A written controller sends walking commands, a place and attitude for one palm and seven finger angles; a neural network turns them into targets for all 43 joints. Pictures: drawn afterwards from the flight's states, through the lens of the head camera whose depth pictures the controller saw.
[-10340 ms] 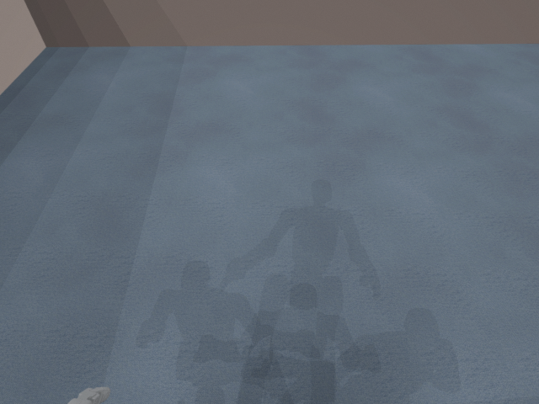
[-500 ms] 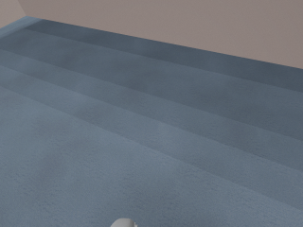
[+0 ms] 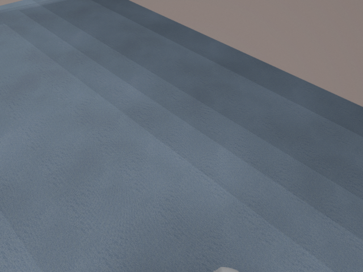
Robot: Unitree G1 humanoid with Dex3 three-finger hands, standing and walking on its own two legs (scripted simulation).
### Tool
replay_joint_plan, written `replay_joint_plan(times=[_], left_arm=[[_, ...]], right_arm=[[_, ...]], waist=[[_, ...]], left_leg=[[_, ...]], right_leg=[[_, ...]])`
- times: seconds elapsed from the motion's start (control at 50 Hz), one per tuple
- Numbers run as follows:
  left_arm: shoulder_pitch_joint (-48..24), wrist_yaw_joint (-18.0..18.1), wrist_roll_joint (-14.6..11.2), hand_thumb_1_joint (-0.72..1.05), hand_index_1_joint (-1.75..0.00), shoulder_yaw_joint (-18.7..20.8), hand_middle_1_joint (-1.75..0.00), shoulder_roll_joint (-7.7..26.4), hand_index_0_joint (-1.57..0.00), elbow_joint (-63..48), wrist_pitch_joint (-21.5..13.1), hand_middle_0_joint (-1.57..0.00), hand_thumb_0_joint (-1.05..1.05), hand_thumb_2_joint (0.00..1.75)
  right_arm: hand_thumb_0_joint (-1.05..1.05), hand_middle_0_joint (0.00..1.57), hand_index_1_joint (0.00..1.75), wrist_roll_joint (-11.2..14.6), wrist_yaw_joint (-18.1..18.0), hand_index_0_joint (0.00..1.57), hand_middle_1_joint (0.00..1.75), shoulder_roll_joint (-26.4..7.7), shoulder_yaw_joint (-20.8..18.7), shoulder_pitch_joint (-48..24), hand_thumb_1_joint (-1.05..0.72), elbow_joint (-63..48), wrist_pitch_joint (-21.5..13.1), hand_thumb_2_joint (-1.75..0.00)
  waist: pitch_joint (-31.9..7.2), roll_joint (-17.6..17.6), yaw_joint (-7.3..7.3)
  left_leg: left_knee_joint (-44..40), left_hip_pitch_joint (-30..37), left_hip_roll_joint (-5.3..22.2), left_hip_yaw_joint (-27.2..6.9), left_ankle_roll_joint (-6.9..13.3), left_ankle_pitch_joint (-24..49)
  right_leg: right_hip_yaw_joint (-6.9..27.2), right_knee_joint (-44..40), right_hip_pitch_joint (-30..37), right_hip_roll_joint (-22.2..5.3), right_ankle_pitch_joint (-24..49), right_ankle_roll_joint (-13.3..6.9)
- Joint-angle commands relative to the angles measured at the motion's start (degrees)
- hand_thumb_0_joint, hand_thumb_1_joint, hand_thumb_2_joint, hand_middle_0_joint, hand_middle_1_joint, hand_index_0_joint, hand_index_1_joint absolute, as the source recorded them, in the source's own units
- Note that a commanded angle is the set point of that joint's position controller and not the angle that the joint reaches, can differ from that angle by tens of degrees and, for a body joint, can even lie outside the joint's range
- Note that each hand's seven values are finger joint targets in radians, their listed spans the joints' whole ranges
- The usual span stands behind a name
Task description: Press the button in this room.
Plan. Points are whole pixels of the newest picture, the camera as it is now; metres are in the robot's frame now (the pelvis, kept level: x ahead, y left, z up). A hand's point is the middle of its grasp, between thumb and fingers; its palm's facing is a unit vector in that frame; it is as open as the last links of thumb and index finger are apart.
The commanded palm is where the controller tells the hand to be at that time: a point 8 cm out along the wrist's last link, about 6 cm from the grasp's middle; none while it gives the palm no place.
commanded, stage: turn or walk to find it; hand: left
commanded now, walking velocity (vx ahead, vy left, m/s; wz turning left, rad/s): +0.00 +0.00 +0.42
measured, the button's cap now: out of the picture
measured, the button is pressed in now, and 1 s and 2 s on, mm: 0 0 0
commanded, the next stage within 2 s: none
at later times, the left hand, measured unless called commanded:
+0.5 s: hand out of the picture +0.01 +0.13 -0.15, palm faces +0.24 -0.93 -0.27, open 7.4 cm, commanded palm none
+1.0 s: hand out of the picture -0.12 +0.20 -0.18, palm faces +0.47 -0.85 -0.23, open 7.4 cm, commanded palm none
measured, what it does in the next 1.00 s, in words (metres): steps on the spot, turning left: right foot, then left foot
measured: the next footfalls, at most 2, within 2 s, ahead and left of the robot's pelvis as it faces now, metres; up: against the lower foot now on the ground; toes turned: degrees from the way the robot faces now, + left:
right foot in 0.24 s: +0.03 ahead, -0.15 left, +0.00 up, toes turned +2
left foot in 0.78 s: -0.07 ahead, +0.08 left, +0.00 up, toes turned +26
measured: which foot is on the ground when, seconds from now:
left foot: down 0.00-0.26, up 0.28-0.76, down 0.78-1.00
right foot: up 0.00-0.22, down 0.24-0.78, up 0.80-1.00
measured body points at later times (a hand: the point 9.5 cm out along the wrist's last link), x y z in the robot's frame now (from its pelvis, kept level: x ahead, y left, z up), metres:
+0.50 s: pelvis -0.02 -0.07 +0.00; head +0.00 -0.10 +0.45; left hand +0.00 +0.18 -0.13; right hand +0.04 -0.32 -0.17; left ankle -0.09 +0.09 -0.64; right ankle -0.01 -0.15 -0.74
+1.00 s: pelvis -0.06 -0.01 +0.00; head -0.04 +0.02 +0.45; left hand -0.14 +0.24 -0.16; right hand +0.14 -0.19 -0.13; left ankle -0.10 +0.07 -0.74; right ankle -0.02 -0.16 -0.66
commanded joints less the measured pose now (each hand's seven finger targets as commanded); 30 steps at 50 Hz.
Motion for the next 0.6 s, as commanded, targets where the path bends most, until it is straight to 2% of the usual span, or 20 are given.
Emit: replay_joint_plan(times=[0.0,0.04,0.12,0.16,0.18,0.2,0.22,0.24,0.26,0.28,0.3,0.32,0.34,0.36,0.38,0.42,0.48,0.54,0.58], left_arm=[[-2.65,0.73,-0.25,0.9,-0.3,0.39,-0.3,3.2,-0.2,-5.43,-1.43,-0.2,0.0,0.9],[-4.05,0.85,-0.34,0.9,-0.3,0.25,-0.3,2.92,-0.2,-6.16,-1.47,-0.2,0.0,0.9],[-3.35,0.97,-0.73,0.9,-0.3,-0.05,-0.3,1.94,-0.2,-6.81,-1.89,-0.2,0.0,0.9],[-0.45,1.05,-0.93,0.9,-0.3,0.05,-0.3,2.21,-0.2,-6.16,-2.26,-0.2,0.0,0.9],[1.36,1.13,-0.93,0.9,-0.3,0.26,-0.3,2.57,-0.2,-5.67,-2.59,-0.2,0.0,0.9],[3.34,1.37,-0.74,0.9,-0.3,0.61,-0.3,3.96,-0.2,-5.26,-3.06,-0.2,0.0,0.9],[5.08,1.79,0.11,0.9,-0.3,1.43,-0.3,8.43,-0.2,-5.05,-3.69,-0.2,0.0,0.9],[5.01,1.9,0.44,0.9,-0.3,2.03,-0.3,12.03,-0.2,-5.72,-3.75,-0.2,0.0,0.9],[3.64,2.0,-0.02,0.9,-0.3,1.57,-0.3,11.1,-0.2,-6.6,-3.37,-0.2,0.0,0.9],[-0.64,2.23,-0.17,0.9,-0.3,1.72,-0.3,8.49,-0.2,-7.33,-3.73,-0.2,0.0,0.9],[-3.31,1.97,-0.3,0.9,-0.3,1.18,-0.3,7.29,-0.2,-7.99,-3.56,-0.2,0.0,0.9],[-4.9,1.79,-0.39,0.9,-0.3,0.54,-0.3,5.67,-0.2,-8.27,-3.65,-0.2,0.0,0.9],[-4.91,1.77,-0.47,0.9,-0.3,0.24,-0.3,4.27,-0.2,-8.23,-3.84,-0.2,0.0,0.9],[-3.58,1.66,-0.42,0.9,-0.3,0.12,-0.3,3.94,-0.2,-7.91,-4.15,-0.2,0.0,0.9],[-2.01,1.68,-0.42,0.9,-0.3,0.11,-0.3,3.95,-0.2,-7.38,-4.36,-0.2,0.0,0.9],[0.57,1.72,-0.36,0.9,-0.3,0.2,-0.3,4.12,-0.2,-6.45,-4.42,-0.2,0.0,0.9],[3.31,1.75,-0.11,0.9,-0.3,0.39,-0.3,4.68,-0.2,-5.32,-4.36,-0.2,0.0,0.9],[4.92,1.88,0.32,0.9,-0.3,0.82,-0.3,5.43,-0.2,-4.27,-4.24,-0.2,0.0,0.9],[6.0,1.79,0.55,0.9,-0.3,1.03,-0.3,6.64,-0.2,-3.78,-4.02,-0.2,0.0,0.9]], right_arm=[[0.0,0.2,0.3,-0.47,-0.9,0.2,0.3,-12.13,-3.76,5.2,-0.9,-2.13,-0.49,-0.9],[0.0,0.2,0.3,-0.65,-0.84,0.2,0.3,-12.09,-3.98,5.8,-0.9,-2.01,-0.29,-0.9],[0.0,0.2,0.3,-0.94,-0.73,0.2,0.3,-12.49,-4.29,4.75,-0.9,-2.55,0.15,-0.9],[0.0,0.2,0.3,-0.84,-0.57,0.2,0.3,-12.23,-4.41,3.87,-0.9,-2.79,0.27,-0.9],[0.0,0.2,0.3,-0.6,-0.5,0.2,0.3,-11.97,-4.48,3.15,-0.9,-2.98,0.34,-0.9],[0.0,0.2,0.3,-0.23,-0.31,0.2,0.3,-10.59,-4.43,3.17,-0.9,-3.23,0.34,-0.9],[0.0,0.2,0.3,0.33,0.06,0.2,0.3,-7.17,-3.91,4.14,-0.9,-3.85,0.33,-0.9],[0.0,0.2,0.3,0.03,0.0,0.2,0.3,-6.08,-3.84,2.77,-0.9,-5.36,0.55,-0.9],[0.0,0.2,0.3,-0.44,0.07,0.2,0.3,-8.35,-4.58,2.18,-0.9,-5.07,1.28,-0.9],[0.0,0.2,0.3,-0.82,0.19,0.2,0.3,-8.55,-4.73,3.92,-0.9,-3.44,2.09,-0.9],[0.0,0.2,0.3,-0.84,0.47,0.2,0.3,-8.44,-4.94,4.77,-0.9,-1.98,2.53,-0.9],[0.0,0.2,0.3,-0.94,0.76,0.2,0.3,-7.88,-4.87,6.19,-0.9,-0.89,2.67,-0.9],[0.0,0.2,0.3,-0.9,0.95,0.2,0.3,-7.15,-4.72,7.78,-0.9,-0.05,2.62,-0.9],[0.0,0.2,0.3,-0.83,0.98,0.2,0.3,-6.74,-4.54,8.38,-0.9,0.25,2.66,-0.9],[0.0,0.2,0.3,-0.75,0.98,0.2,0.3,-6.91,-4.47,8.15,-0.9,0.36,2.67,-0.9],[0.0,0.2,0.3,-0.77,0.84,0.2,0.3,-7.26,-4.43,7.14,-0.9,0.19,2.82,-0.9],[0.0,0.2,0.3,-0.76,0.82,0.2,0.3,-7.07,-4.14,4.47,-0.9,-0.22,2.88,-0.9],[0.0,0.2,0.3,-0.54,0.75,0.2,0.3,-6.68,-3.72,1.9,-0.9,-0.82,2.71,-0.9],[0.0,0.2,0.3,-0.34,0.71,0.2,0.3,-6.26,-3.19,0.31,-0.9,-1.23,2.41,-0.9]], waist=[[-4.94,9.72,-3.01],[-4.76,10.08,-3.46],[-5.7,10.86,-2.79],[-6.86,10.69,-1.37],[-7.24,9.71,-0.19],[-7.99,6.44,0.75],[-9.18,-6.04,1.44],[-6.55,-15.0,2.0],[-5.37,-9.34,1.52],[-2.96,-12.13,-0.46],[-0.34,-7.95,-1.65],[0.94,-5.61,-2.79],[0.48,-4.88,-3.48],[0.14,-5.64,-3.08],[-0.66,-6.75,-2.46],[-1.18,-7.83,-1.47],[-0.97,-6.74,-0.22],[-1.53,-6.61,0.67],[-2.72,-7.73,1.39]], left_leg=[[-6.96,8.53,15.0,-15.4,7.05,23.23],[-6.56,7.87,15.2,-17.43,7.64,22.68],[-4.64,3.98,13.82,-19.37,7.2,23.9],[-2.79,1.12,12.35,-19.72,6.16,23.09],[-1.22,-2.34,10.84,-18.89,4.59,19.56],[1.82,-7.3,8.25,-17.43,2.1,13.01],[11.27,-17.24,2.19,-10.58,-1.82,-2.13],[24.08,-22.02,-3.37,-4.16,-4.49,-19.63],[33.37,-19.5,-0.93,-6.41,-4.02,-19.82],[37.95,-19.61,0.65,-8.15,-3.98,-16.81],[42.12,-19.32,0.91,-6.9,-4.32,-13.09],[44.19,-19.45,1.47,-5.78,-4.79,-9.72],[44.59,-19.74,1.66,-5.05,-5.25,-7.6],[45.04,-19.88,1.59,-4.31,-5.82,-6.09],[44.95,-20.12,1.91,-4.03,-6.31,-5.59],[44.26,-20.66,2.64,-3.87,-6.95,-5.6],[41.29,-20.59,3.34,-3.32,-7.39,-6.78],[35.0,-18.75,4.1,-1.97,-7.41,-10.49],[29.16,-16.62,4.07,-0.34,-7.15,-12.79]], right_leg=[[1.28,-3.44,-4.37,0.08,-1.47,0.32],[1.47,-6.86,-3.3,0.58,-3.02,0.11],[0.45,-17.82,4.18,2.77,-3.25,-0.86],[-0.04,-25.89,10.08,3.79,1.59,-1.32],[-0.6,-31.89,15.35,3.73,7.09,-1.47],[1.1,-39.21,22.24,1.39,11.78,-1.91],[12.19,-44.36,30.15,-10.3,10.86,-5.2],[22.81,-46.09,25.65,-21.93,17.61,-11.52],[19.6,-46.21,17.69,-22.52,16.29,-14.24],[17.1,-48.14,13.26,-19.25,9.28,-13.39],[13.78,-48.42,11.01,-16.19,5.94,-11.87],[9.06,-47.37,10.66,-13.54,7.99,-10.64],[5.78,-46.03,12.07,-11.59,13.02,-9.58],[3.57,-45.44,13.78,-10.79,16.36,-9.21],[2.93,-44.98,15.66,-10.83,18.76,-9.5],[2.87,-45.0,17.55,-11.83,18.85,-10.26],[3.14,-44.7,19.25,-13.04,19.83,-11.08],[2.74,-43.63,20.83,-14.91,23.07,-12.43],[1.69,-42.03,22.12,-15.4,27.28,-13.09]])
